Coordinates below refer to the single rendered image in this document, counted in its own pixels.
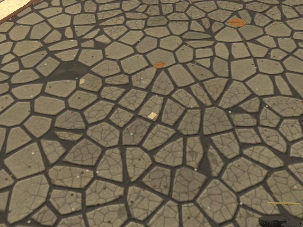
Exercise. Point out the right robot hand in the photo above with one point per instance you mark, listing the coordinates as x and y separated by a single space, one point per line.
274 221

